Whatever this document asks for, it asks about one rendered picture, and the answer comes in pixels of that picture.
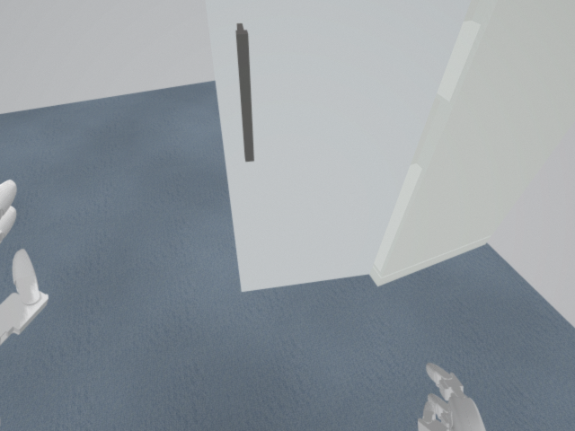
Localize fridge door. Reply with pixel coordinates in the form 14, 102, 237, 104
206, 0, 471, 292

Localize handle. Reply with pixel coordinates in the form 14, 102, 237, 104
236, 23, 254, 162

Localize right robot hand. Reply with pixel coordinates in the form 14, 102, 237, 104
418, 363, 486, 431

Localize left robot hand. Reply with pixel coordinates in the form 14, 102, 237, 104
0, 180, 49, 346

